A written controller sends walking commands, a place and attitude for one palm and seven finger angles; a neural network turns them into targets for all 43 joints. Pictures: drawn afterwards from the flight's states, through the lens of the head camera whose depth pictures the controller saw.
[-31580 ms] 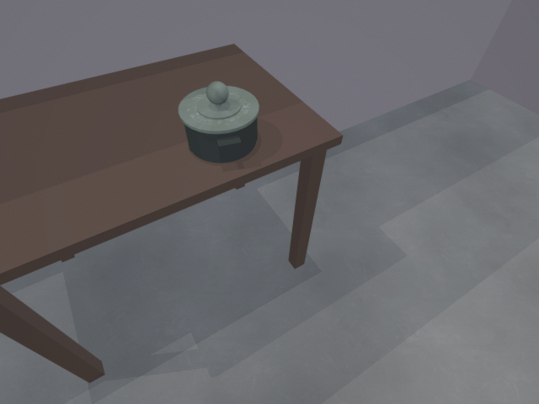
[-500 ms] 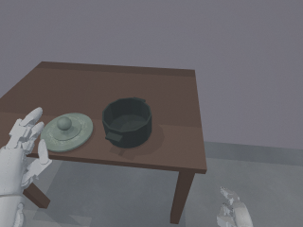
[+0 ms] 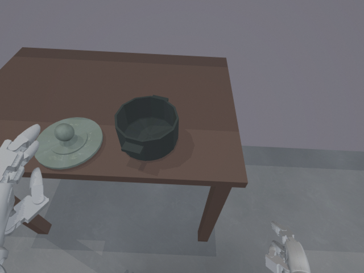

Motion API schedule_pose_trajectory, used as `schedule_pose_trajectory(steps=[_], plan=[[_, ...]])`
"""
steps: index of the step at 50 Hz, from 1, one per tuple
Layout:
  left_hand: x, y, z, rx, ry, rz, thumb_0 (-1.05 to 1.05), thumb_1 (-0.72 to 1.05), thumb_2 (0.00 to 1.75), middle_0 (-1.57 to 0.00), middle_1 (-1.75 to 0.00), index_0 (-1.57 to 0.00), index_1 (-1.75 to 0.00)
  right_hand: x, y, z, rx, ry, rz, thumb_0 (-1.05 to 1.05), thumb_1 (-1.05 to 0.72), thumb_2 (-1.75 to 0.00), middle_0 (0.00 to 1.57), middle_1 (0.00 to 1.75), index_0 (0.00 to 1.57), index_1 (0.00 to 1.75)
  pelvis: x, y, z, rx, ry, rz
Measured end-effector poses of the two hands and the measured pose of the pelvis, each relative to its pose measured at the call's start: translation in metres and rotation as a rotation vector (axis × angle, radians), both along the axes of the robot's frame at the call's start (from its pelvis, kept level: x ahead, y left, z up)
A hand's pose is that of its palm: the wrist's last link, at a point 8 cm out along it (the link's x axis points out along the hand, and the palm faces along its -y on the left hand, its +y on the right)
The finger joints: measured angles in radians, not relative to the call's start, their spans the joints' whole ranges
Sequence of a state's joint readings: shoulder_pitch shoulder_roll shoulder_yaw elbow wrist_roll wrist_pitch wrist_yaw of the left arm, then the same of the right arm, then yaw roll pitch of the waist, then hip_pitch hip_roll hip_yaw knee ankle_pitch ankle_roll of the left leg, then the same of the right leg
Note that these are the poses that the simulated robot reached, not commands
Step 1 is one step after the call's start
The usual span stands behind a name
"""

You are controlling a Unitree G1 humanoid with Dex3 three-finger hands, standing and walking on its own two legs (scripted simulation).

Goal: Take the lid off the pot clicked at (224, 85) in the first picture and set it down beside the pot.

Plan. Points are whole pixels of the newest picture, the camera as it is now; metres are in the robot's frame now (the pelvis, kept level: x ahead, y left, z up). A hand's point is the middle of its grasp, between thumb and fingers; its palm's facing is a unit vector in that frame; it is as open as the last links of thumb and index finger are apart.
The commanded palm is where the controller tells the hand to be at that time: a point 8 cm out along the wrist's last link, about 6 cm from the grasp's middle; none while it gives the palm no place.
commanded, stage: step back with the hand held close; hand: left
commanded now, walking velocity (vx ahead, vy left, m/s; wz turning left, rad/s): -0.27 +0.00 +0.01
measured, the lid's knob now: (64, 132) +0.46 +0.37 -0.01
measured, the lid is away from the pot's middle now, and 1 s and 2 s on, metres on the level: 0.24 0.24 0.24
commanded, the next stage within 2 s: stop stepping back and stand still in 1.08 s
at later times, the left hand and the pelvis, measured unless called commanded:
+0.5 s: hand (17, 230) +0.15 +0.24 +0.17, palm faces +0.33 -0.81 -0.48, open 7.4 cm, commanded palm +0.08 +0.28 +0.18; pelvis -0.05 +0.00 -0.01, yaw +1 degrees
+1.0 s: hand out of the picture +0.06 +0.20 +0.18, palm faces +0.28 -0.84 -0.47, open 7.4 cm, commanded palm +0.00 +0.26 +0.18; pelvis -0.13 -0.02 +0.00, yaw +0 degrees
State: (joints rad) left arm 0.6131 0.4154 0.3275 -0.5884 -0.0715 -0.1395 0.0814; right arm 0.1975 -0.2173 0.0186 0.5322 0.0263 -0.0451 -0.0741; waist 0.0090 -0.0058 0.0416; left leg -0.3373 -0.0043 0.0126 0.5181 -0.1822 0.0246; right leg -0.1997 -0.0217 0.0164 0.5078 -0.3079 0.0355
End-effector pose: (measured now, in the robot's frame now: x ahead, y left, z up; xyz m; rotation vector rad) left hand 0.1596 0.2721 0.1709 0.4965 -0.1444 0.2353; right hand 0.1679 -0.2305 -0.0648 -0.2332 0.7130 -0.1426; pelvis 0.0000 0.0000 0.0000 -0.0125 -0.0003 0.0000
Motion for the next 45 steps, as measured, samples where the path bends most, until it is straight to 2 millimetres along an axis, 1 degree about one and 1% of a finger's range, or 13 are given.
schedule_pose_trajectory(steps=[7,10,13,18,22,25,27,30,33,38,40,42,45], plan=[[-0.025,0.000,0.014,0.046,-0.061,0.017,0.01,0.89,0.89,-0.22,-0.30,-0.21,-0.31,-0.017,0.008,-0.005,0.026,-0.024,0.021,0.01,-0.90,-0.90,0.20,0.30,0.20,0.30,-0.019,-0.001,-0.003,-0.012,0.002,0.014],[-0.035,-0.001,0.015,0.041,-0.080,0.028,0.01,0.89,0.89,-0.22,-0.30,-0.21,-0.31,-0.023,0.009,-0.007,0.033,-0.029,0.026,0.01,-0.90,-0.90,0.20,0.30,0.20,0.30,-0.025,-0.002,-0.004,-0.019,0.000,0.019],[-0.041,-0.001,0.012,0.021,-0.102,0.033,0.01,0.89,0.89,-0.21,-0.30,-0.21,-0.31,-0.029,0.008,-0.010,0.024,-0.026,0.025,0.01,-0.90,-0.90,0.20,0.30,0.20,0.30,-0.029,-0.001,-0.006,-0.027,-0.004,0.025],[-0.045,0.005,0.005,-0.013,-0.142,0.024,0.01,0.89,0.89,-0.22,-0.30,-0.21,-0.31,-0.040,0.007,-0.013,-0.009,-0.022,0.006,0.01,-0.90,-0.90,0.20,0.30,0.20,0.30,-0.036,0.006,-0.013,-0.036,-0.019,0.027],[-0.046,0.008,0.007,0.020,-0.126,0.036,0.01,0.89,0.89,-0.22,-0.30,-0.21,-0.31,-0.046,0.011,-0.008,0.005,-0.040,0.010,0.01,-0.90,-0.90,0.20,0.30,0.20,0.30,-0.043,0.004,-0.009,-0.028,-0.008,0.027],[-0.052,0.005,0.013,0.070,-0.118,0.027,0.01,0.89,0.89,-0.21,-0.30,-0.21,-0.31,-0.048,0.014,-0.008,0.028,-0.049,0.032,0.01,-0.90,-0.90,0.20,0.30,0.20,0.30,-0.048,-0.001,-0.009,-0.012,0.015,0.020],[-0.055,-0.001,0.016,0.067,-0.116,0.009,0.01,0.89,0.89,-0.21,-0.30,-0.21,-0.31,-0.050,0.013,-0.010,0.030,-0.031,0.042,0.01,-0.90,-0.90,0.20,0.30,0.20,0.30,-0.052,-0.001,-0.007,-0.018,0.016,0.014],[-0.058,-0.005,0.019,0.039,-0.134,-0.018,0.01,0.89,0.89,-0.21,-0.30,-0.21,-0.31,-0.056,0.012,-0.010,0.020,0.014,0.028,0.01,-0.90,-0.90,0.20,0.30,0.20,0.30,-0.052,0.001,-0.003,-0.004,0.020,0.016],[-0.058,-0.002,0.018,0.025,-0.160,-0.032,0.01,0.89,0.89,-0.22,-0.30,-0.21,-0.31,-0.059,0.010,-0.009,-0.005,0.019,0.009,0.01,-0.90,-0.90,0.21,0.30,0.20,0.30,-0.054,0.006,-0.006,-0.003,0.032,0.019],[-0.060,0.004,0.013,0.035,-0.114,-0.028,0.01,0.89,0.89,-0.22,-0.30,-0.21,-0.31,-0.068,0.013,0.000,0.011,-0.028,0.000,0.01,-0.90,-0.90,0.20,0.30,0.20,0.30,-0.076,0.006,-0.002,0.022,0.022,-0.008],[-0.067,0.001,0.014,0.047,-0.079,-0.028,0.01,0.89,0.89,-0.21,-0.30,-0.21,-0.31,-0.074,0.014,0.004,0.036,-0.056,0.004,0.01,-0.90,-0.90,0.20,0.30,0.20,0.30,-0.086,0.003,0.000,0.018,0.015,-0.017],[-0.078,-0.005,0.016,0.064,-0.056,-0.034,0.01,0.89,0.89,-0.21,-0.30,-0.21,-0.31,-0.083,0.013,0.006,0.054,-0.076,0.009,0.01,-0.90,-0.90,0.20,0.30,0.20,0.30,-0.094,-0.001,0.001,0.014,0.011,-0.021],[-0.100,-0.017,0.020,0.111,-0.057,-0.047,0.01,0.89,0.89,-0.21,-0.30,-0.21,-0.31,-0.095,0.006,0.001,0.062,-0.092,0.024,0.01,-0.90,-0.90,0.20,0.30,0.20,0.30,-0.107,-0.009,-0.006,0.021,0.013,-0.021]])
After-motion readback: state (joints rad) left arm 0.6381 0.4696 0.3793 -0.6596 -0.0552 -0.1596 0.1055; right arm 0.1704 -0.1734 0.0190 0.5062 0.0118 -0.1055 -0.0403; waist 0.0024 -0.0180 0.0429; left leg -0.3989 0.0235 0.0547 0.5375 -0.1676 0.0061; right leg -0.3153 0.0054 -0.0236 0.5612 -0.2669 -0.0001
